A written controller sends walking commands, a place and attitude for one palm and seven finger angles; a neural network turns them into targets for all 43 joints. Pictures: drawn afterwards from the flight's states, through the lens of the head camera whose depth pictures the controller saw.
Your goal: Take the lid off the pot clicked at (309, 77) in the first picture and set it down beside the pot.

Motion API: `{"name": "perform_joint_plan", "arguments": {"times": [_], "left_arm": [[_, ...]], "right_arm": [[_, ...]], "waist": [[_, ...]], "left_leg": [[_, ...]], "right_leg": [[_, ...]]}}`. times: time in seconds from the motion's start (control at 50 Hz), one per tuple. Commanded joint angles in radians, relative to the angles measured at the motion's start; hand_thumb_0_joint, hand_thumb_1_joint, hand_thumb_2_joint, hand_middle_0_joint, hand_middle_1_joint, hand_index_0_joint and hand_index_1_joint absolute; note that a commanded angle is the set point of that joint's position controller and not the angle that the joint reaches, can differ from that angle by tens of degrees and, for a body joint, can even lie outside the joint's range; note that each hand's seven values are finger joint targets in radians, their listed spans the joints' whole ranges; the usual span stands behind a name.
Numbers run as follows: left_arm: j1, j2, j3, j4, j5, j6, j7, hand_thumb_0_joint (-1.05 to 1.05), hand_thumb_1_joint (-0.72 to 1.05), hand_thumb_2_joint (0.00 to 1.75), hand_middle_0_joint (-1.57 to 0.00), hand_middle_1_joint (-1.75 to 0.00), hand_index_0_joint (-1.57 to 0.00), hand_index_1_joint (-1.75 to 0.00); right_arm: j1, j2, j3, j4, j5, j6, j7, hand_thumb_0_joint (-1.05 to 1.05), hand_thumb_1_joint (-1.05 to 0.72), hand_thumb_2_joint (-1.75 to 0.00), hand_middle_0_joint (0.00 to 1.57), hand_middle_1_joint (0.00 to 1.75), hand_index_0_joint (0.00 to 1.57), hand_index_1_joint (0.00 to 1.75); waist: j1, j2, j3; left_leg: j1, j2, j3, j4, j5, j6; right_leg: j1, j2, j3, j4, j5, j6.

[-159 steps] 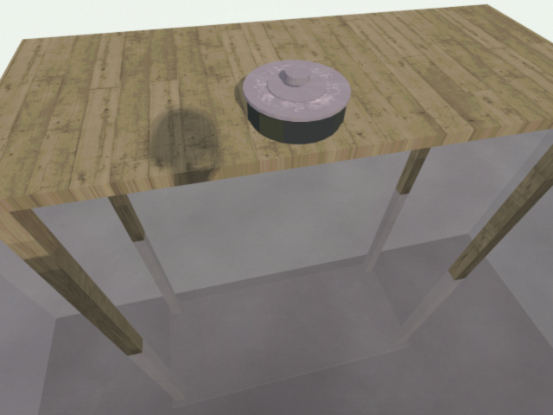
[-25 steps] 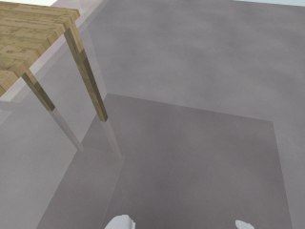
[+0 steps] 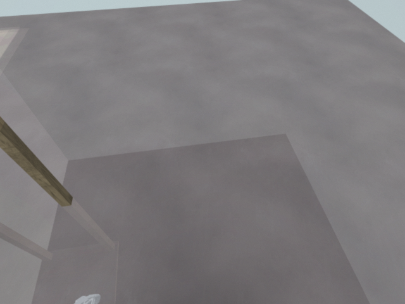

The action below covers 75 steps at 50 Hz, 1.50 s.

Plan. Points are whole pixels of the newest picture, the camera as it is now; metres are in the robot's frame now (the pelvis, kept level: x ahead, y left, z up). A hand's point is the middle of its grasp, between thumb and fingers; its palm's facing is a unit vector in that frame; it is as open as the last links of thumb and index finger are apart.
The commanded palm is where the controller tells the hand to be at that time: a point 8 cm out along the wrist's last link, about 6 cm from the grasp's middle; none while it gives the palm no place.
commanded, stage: walk to a spot facing it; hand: left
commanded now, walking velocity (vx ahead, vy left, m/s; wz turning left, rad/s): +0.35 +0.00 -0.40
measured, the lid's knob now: out of the picture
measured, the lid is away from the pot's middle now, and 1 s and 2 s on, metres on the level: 0.00 0.00 0.00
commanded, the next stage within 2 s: turn to face it in 0.32 s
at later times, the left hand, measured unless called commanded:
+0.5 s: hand (135, 267) +0.23 +0.19 -0.19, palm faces -0.15 -0.98 -0.16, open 7.4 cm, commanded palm none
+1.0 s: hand (153, 225) +0.32 +0.15 -0.15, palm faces +0.14 -0.96 -0.25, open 7.3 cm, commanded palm none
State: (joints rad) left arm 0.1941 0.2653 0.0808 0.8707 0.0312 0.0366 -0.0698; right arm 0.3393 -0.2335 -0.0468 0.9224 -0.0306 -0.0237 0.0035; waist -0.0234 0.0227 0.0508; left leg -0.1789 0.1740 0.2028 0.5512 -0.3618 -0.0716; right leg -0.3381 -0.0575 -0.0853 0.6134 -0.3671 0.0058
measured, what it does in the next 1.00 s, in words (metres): walks ahead: left foot, then right foot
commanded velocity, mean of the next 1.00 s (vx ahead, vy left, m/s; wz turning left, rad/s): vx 0.12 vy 0.00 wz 0.26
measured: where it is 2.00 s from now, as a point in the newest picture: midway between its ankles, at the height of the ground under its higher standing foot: (221, 289)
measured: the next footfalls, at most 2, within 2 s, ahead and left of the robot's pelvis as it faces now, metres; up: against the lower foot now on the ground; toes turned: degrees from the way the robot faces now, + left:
left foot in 0.40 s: +0.33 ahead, +0.08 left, +0.00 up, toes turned -3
right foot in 0.78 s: +0.32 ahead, -0.16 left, +0.00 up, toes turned -7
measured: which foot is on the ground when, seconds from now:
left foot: down 0.00-0.00, up 0.02-0.38, down 0.40-0.78, up 0.80-1.00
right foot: down 0.00-0.38, up 0.40-0.76, down 0.78-1.00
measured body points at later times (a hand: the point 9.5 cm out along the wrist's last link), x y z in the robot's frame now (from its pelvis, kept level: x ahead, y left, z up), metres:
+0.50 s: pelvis +0.19 +0.00 -0.01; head +0.20 +0.03 +0.44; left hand +0.24 +0.24 -0.18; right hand +0.23 -0.24 -0.13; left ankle +0.29 +0.09 -0.73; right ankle +0.08 -0.11 -0.65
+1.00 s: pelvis +0.26 -0.05 +0.01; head +0.28 -0.06 +0.46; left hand +0.31 +0.20 -0.13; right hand +0.33 -0.30 -0.14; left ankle +0.28 +0.08 -0.66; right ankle +0.28 -0.15 -0.73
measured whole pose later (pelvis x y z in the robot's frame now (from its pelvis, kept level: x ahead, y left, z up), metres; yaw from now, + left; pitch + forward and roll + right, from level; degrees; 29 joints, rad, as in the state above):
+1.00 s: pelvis +0.26 -0.05 +0.01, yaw +5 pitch -1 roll +2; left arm 0.22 0.17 0.06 0.91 0.03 0.00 0.03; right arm 0.23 -0.21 -0.09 0.98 -0.01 0.06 0.01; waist -0.01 -0.01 0.07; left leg -0.50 0.04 0.07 1.02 -0.43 -0.06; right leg -0.22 -0.11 -0.18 0.52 -0.27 -0.02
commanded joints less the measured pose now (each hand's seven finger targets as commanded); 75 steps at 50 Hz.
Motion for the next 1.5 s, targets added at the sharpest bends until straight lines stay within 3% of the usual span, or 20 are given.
{"name": "perform_joint_plan", "arguments": {"times": [0.0,0.1,0.26,0.32,0.34,0.36,0.38,0.5,0.7,0.72,0.76,0.78,0.86,1.08,1.1,1.14,1.16,1.24,1.42,1.48], "left_arm": [[0.352,0.271,0.067,0.033,-0.026,-0.056,0.050,0.00,0.90,0.90,-0.20,-0.30,-0.20,-0.30],[0.103,0.133,0.027,-0.003,-0.009,-0.084,0.069,0.00,0.90,0.90,-0.20,-0.30,-0.20,-0.30],[0.127,0.130,0.020,0.061,-0.011,-0.102,0.070,0.00,0.90,0.90,-0.20,-0.30,-0.20,-0.30],[0.102,0.116,0.021,0.072,-0.014,-0.099,0.071,0.00,0.90,0.90,-0.20,-0.30,-0.20,-0.30],[0.110,0.086,0.018,0.069,-0.019,-0.097,0.068,0.00,0.90,0.90,-0.20,-0.30,-0.20,-0.30],[0.163,0.020,0.013,0.055,-0.029,-0.090,0.061,0.00,0.90,0.90,-0.20,-0.30,-0.20,-0.30],[0.145,0.007,0.003,0.031,-0.025,-0.095,0.059,0.00,0.90,0.90,-0.20,-0.30,-0.20,-0.30],[0.155,-0.041,-0.015,0.091,-0.004,-0.057,0.058,0.00,0.90,0.90,-0.20,-0.30,-0.20,-0.30],[0.093,-0.018,0.001,0.036,-0.014,-0.042,0.083,0.00,0.90,0.90,-0.20,-0.30,-0.20,-0.30],[0.114,0.002,0.008,0.039,-0.015,-0.049,0.088,0.00,0.90,0.90,-0.20,-0.30,-0.20,-0.30],[0.164,0.148,0.040,0.024,-0.002,-0.055,0.102,0.00,0.90,0.90,-0.20,-0.30,-0.20,-0.30],[0.148,0.137,0.041,0.013,-0.010,-0.055,0.106,0.00,0.90,0.90,-0.20,-0.30,-0.20,-0.30],[0.041,0.051,0.017,-0.014,-0.008,-0.056,0.112,0.00,0.90,0.90,-0.20,-0.30,-0.20,-0.30],[0.079,0.143,0.038,-0.029,-0.008,-0.031,0.098,0.00,0.90,0.90,-0.20,-0.30,-0.20,-0.30],[0.081,0.135,0.036,-0.030,-0.012,-0.026,0.095,0.00,0.90,0.90,-0.20,-0.30,-0.20,-0.30],[0.044,0.050,0.014,-0.101,-0.019,-0.022,0.084,0.00,0.90,0.90,-0.20,-0.30,-0.20,-0.30],[-0.017,0.087,0.014,-0.121,-0.009,-0.012,0.091,0.00,0.90,0.90,-0.20,-0.30,-0.20,-0.30],[0.040,0.091,0.024,-0.047,-0.006,-0.009,0.079,0.00,0.90,0.90,-0.20,-0.30,-0.20,-0.30],[0.055,0.075,0.015,-0.075,-0.017,-0.014,0.088,0.00,0.90,0.90,-0.20,-0.30,-0.20,-0.30],[0.159,0.096,0.023,-0.057,-0.021,-0.026,0.094,0.00,0.90,0.90,-0.20,-0.30,-0.20,-0.30]], "right_arm": [[-0.214,-0.110,-0.020,-0.164,0.007,-0.020,0.001,0.00,-0.90,-0.90,0.20,0.30,0.20,0.30],[-0.123,-0.082,-0.030,-0.075,0.002,-0.017,0.011,0.00,-0.90,-0.90,0.20,0.30,0.20,0.30],[-0.187,-0.043,-0.021,-0.087,0.014,-0.041,0.023,0.00,-0.90,-0.90,0.20,0.30,0.20,0.30],[-0.041,-0.066,-0.031,-0.033,0.011,-0.056,0.008,0.00,-0.90,-0.90,0.20,0.30,0.20,0.30],[0.094,-0.119,-0.045,0.011,0.005,-0.062,-0.008,0.00,-0.90,-0.90,0.20,0.30,0.20,0.30],[0.221,-0.241,-0.074,0.036,-0.015,-0.067,-0.021,0.00,-0.90,-0.90,0.20,0.30,0.20,0.30],[0.259,-0.251,-0.063,0.042,-0.009,-0.050,-0.024,0.00,-0.90,-0.90,0.20,0.30,0.20,0.30],[-0.040,-0.040,-0.005,0.024,0.011,-0.058,-0.027,0.00,-0.90,-0.90,0.20,0.30,0.20,0.30],[-0.064,-0.114,-0.052,0.024,0.012,0.011,-0.021,0.00,-0.90,-0.90,0.20,0.30,0.20,0.30],[-0.074,-0.099,-0.052,0.018,0.017,0.015,-0.018,0.00,-0.90,-0.90,0.20,0.30,0.20,0.30],[-0.084,-0.004,-0.039,-0.028,0.022,0.020,-0.012,0.00,-0.90,-0.90,0.20,0.30,0.20,0.30],[-0.099,-0.055,-0.050,-0.028,0.011,0.032,-0.013,0.00,-0.90,-0.90,0.20,0.30,0.20,0.30],[-0.072,-0.026,-0.048,-0.001,0.012,0.052,0.003,0.00,-0.90,-0.90,0.20,0.30,0.20,0.30],[-0.176,-0.055,-0.040,-0.088,0.019,0.044,0.018,0.00,-0.90,-0.90,0.20,0.30,0.20,0.30],[-0.143,-0.086,-0.049,-0.086,0.017,0.041,0.019,0.00,-0.90,-0.90,0.20,0.30,0.20,0.30],[-0.001,-0.294,-0.102,-0.077,0.010,0.032,0.008,0.00,-0.90,-0.90,0.20,0.30,0.20,0.30],[0.026,-0.298,-0.098,-0.050,0.011,0.040,0.003,0.00,-0.90,-0.90,0.20,0.30,0.20,0.30],[-0.221,-0.202,-0.066,-0.119,0.010,0.033,-0.009,0.00,-0.90,-0.90,0.20,0.30,0.20,0.30],[-0.202,-0.224,-0.088,-0.122,0.007,0.052,-0.003,0.00,-0.90,-0.90,0.20,0.30,0.20,0.30],[-0.250,-0.202,-0.089,-0.141,0.016,0.061,-0.002,0.00,-0.90,-0.90,0.20,0.30,0.20,0.30]], "waist": [[0.216,-0.325,-0.090],[0.043,-0.176,-0.033],[0.040,-0.140,0.013],[-0.038,-0.109,-0.004],[-0.086,-0.025,-0.075],[-0.117,0.250,-0.180],[-0.106,0.284,-0.178],[0.050,0.113,-0.018],[0.047,0.076,-0.066],[0.062,0.039,-0.064],[0.087,-0.331,-0.075],[0.083,-0.281,-0.076],[0.017,-0.175,-0.046],[0.033,-0.207,-0.084],[0.011,-0.154,-0.102],[-0.077,0.323,-0.160],[-0.092,0.193,-0.166],[0.023,0.124,-0.077],[0.008,0.135,-0.100],[0.065,0.108,-0.108]], "left_leg": [[-0.690,-0.059,-0.107,0.599,-0.282,0.033],[-0.486,-0.020,-0.147,0.490,0.012,0.011],[-0.334,-0.087,-0.103,0.172,0.150,0.024],[-0.041,-0.138,-0.077,0.000,0.209,0.040],[0.163,-0.095,-0.143,-0.041,0.175,0.064],[0.335,0.192,-0.526,-0.140,0.117,0.164],[0.313,0.318,-0.734,-0.276,0.038,0.252],[-0.166,0.099,-0.356,-0.332,0.249,0.220],[-0.183,0.030,-0.420,-0.197,0.191,0.208],[-0.240,-0.011,-0.394,-0.133,0.167,0.171],[-0.478,-0.207,-0.155,0.259,-0.184,0.048],[-0.465,-0.163,-0.221,0.452,-0.214,0.051],[-0.439,-0.121,-0.180,0.598,-0.085,0.024],[-0.134,-0.163,-0.049,0.061,0.078,0.040],[-0.014,-0.150,-0.075,-0.054,0.165,0.053],[0.226,0.252,-0.656,-0.201,0.648,0.284],[0.166,0.264,-0.664,-0.203,0.486,0.328],[-0.084,0.060,-0.480,-0.256,0.139,0.221],[-0.103,0.018,-0.577,-0.214,0.157,0.233],[-0.257,-0.048,-0.567,-0.123,0.097,0.179]], "right_leg": [[0.528,-0.378,0.683,-0.407,-0.159,-0.242],[0.235,-0.198,0.345,-0.357,0.116,-0.203],[0.213,-0.169,0.299,-0.340,0.259,-0.185],[0.120,-0.101,0.243,-0.171,0.353,-0.142],[0.039,-0.044,0.214,0.034,0.374,-0.111],[-0.146,0.098,0.090,0.363,0.038,-0.051],[-0.250,0.132,0.115,0.596,-0.215,-0.048],[-0.125,-0.032,0.091,0.519,0.029,-0.003],[0.120,0.042,0.023,-0.059,0.125,0.041],[0.207,0.013,0.050,-0.173,0.169,0.036],[0.320,-0.387,0.435,-0.384,0.175,-0.118],[0.240,-0.413,0.419,-0.388,0.193,-0.163],[0.206,-0.277,0.132,-0.282,0.433,-0.149],[0.177,-0.291,-0.039,-0.104,0.488,-0.089],[0.106,-0.274,-0.067,-0.002,0.425,-0.050],[-0.295,-0.058,-0.080,0.439,-0.325,0.086],[-0.307,-0.057,0.049,0.544,-0.308,0.069],[-0.216,-0.051,0.101,0.538,-0.026,0.074],[-0.035,0.036,0.082,0.154,-0.057,0.064],[0.198,0.043,0.072,-0.120,0.072,0.048]]}}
